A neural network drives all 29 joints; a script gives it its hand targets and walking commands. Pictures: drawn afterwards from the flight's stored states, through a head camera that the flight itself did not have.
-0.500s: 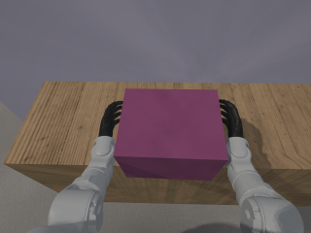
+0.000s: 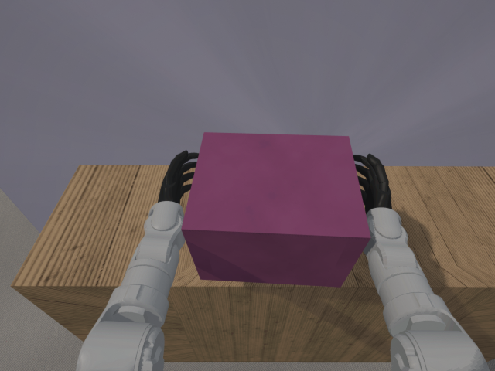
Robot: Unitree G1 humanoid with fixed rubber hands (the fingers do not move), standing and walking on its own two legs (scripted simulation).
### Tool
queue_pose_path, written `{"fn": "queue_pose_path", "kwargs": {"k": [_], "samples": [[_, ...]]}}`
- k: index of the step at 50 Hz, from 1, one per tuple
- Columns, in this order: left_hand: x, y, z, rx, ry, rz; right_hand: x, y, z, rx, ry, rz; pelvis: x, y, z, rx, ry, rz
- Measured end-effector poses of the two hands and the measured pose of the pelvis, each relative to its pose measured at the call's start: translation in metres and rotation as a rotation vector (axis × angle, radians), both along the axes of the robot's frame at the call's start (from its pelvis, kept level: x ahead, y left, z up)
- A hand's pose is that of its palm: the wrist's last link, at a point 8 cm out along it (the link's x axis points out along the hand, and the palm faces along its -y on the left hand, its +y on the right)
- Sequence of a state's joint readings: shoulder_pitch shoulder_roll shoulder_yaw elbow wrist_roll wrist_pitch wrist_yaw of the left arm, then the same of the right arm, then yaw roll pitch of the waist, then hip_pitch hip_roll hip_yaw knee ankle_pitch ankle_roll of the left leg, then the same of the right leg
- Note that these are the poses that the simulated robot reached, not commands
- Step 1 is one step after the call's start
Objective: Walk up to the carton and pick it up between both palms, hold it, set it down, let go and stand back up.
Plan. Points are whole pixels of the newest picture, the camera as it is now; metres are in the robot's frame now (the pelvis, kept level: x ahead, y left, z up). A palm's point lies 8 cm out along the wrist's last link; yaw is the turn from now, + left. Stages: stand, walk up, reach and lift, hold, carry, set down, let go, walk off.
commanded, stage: reach and lift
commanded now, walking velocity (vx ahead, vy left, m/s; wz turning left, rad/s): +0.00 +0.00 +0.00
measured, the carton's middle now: (272, 209) +0.37 -0.03 +0.06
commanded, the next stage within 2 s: hold in 1.56 s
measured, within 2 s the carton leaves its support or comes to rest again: neither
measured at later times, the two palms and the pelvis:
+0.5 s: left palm (152, 192) +0.35 +0.16 +0.14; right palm (375, 191) +0.35 -0.18 +0.13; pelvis -0.01 -0.01 +0.00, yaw +1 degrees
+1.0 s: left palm (145, 189) +0.34 +0.17 +0.15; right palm (375, 188) +0.34 -0.18 +0.14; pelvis -0.01 -0.01 +0.00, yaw +0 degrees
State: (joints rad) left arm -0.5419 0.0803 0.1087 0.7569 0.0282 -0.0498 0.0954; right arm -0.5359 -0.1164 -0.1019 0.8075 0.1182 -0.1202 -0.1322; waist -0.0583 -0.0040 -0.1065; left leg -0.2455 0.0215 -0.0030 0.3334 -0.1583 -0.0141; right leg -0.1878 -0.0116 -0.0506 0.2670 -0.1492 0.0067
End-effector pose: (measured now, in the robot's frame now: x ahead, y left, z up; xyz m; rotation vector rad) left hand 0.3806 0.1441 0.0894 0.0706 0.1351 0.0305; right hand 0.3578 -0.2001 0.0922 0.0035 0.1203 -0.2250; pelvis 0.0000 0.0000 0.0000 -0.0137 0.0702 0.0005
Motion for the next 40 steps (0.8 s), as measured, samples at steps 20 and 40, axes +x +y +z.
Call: {"fn": "queue_pose_path", "kwargs": {"k": [20,40], "samples": [[-0.029,0.016,0.041,0.003,0.018,0.053,-0.006,0.015,0.036,-0.005,0.016,0.060,-0.005,-0.010,0.001,0.007,-0.110,0.016],[-0.033,0.013,0.061,-0.002,0.019,0.040,-0.014,0.012,0.050,-0.005,0.015,0.048,-0.013,-0.007,0.001,0.007,-0.141,0.003]]}}
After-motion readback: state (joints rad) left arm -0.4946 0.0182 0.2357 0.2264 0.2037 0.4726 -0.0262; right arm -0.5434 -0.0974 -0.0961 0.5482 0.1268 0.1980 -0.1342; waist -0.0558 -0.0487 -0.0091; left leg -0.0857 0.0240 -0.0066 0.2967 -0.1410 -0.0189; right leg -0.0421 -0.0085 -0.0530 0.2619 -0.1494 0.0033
